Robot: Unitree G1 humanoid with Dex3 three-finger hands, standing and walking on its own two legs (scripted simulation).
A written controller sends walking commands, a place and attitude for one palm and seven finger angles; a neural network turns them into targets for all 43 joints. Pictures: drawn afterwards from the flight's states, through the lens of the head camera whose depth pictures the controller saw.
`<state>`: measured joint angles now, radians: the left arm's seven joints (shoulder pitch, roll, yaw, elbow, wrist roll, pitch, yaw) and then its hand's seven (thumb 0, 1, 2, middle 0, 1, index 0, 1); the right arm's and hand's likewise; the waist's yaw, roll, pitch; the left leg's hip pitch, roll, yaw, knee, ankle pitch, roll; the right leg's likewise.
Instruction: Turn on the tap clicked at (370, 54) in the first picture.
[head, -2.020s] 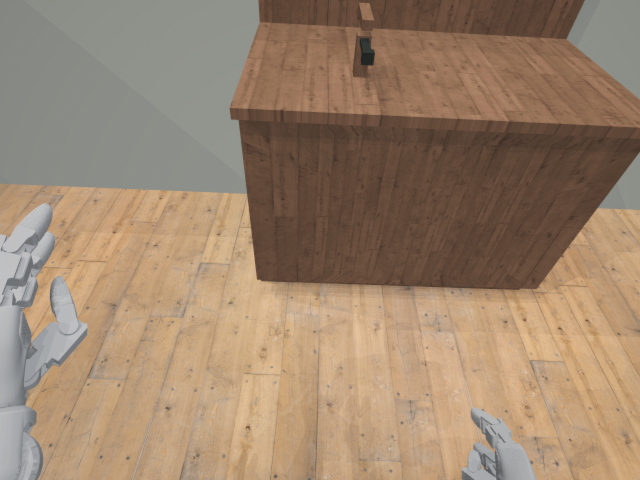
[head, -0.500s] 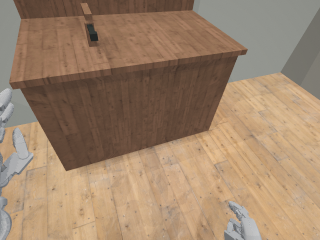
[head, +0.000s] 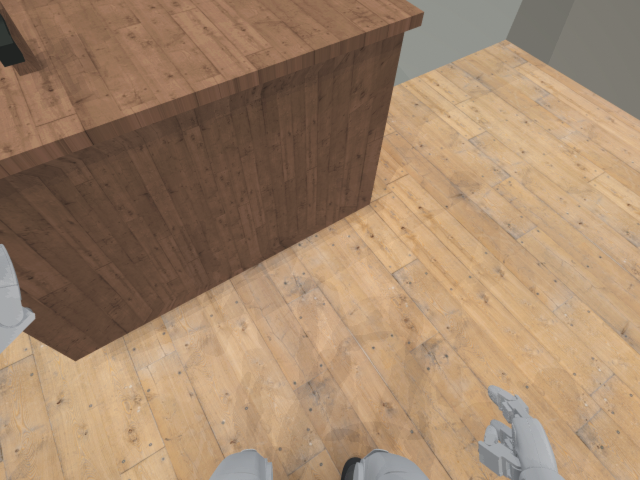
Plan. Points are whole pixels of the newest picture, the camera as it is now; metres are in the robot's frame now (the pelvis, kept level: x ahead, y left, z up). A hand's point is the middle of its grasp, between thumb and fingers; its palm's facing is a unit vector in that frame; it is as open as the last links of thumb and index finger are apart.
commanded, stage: turn to face it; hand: left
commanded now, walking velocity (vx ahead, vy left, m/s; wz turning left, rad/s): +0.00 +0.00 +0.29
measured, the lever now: (7, 51) +0.66 +0.46 +0.14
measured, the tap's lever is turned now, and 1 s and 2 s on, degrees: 0 0 0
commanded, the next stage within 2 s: take the last steps up to it in 0.20 s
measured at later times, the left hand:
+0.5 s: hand out of the picture +0.16 +0.22 +0.20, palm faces +0.52 -0.75 -0.41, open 7.4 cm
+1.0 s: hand (17, 383) +0.18 +0.21 +0.20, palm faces +0.55 -0.68 -0.48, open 7.4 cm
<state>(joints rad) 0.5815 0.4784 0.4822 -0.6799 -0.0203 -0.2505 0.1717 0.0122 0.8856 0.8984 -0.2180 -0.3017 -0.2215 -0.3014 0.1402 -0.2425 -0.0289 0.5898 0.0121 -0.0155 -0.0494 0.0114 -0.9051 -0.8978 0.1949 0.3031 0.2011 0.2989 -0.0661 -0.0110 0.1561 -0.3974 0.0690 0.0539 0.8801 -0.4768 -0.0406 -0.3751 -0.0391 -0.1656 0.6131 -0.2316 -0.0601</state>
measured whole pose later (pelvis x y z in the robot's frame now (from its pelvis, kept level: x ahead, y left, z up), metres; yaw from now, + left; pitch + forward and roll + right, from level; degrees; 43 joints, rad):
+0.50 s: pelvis -0.02 -0.03 +0.01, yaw +9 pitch -1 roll +1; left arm 0.45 0.36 0.32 -0.51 -0.03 -0.18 0.15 0.01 0.89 0.90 -0.21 -0.30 -0.21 -0.30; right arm 0.19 -0.17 0.03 0.63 0.01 -0.04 -0.04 0.01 -0.90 -0.90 0.20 0.30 0.21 0.30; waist 0.00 0.03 0.01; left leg -0.44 0.03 0.02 0.91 -0.38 -0.02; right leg -0.22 -0.04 -0.11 0.54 -0.31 -0.03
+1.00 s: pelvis +0.01 -0.06 +0.00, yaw +10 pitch -2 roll +0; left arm 0.46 0.39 0.37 -0.47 -0.01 -0.21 0.16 0.01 0.89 0.90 -0.21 -0.30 -0.21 -0.30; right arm 0.23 -0.15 0.02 0.61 0.01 -0.08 -0.06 0.01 -0.90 -0.90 0.20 0.30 0.21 0.30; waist -0.01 0.07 0.02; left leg -0.24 0.14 0.11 0.67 -0.40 -0.02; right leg -0.33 -0.04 -0.17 0.62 -0.26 -0.02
